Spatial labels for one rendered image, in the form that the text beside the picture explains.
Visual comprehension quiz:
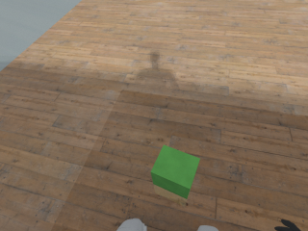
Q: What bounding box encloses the robot right hand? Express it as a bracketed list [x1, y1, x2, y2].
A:
[274, 219, 301, 231]

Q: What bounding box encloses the left robot thigh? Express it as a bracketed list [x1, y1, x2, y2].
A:
[116, 218, 147, 231]

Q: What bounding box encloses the carton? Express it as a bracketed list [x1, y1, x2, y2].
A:
[150, 145, 200, 199]

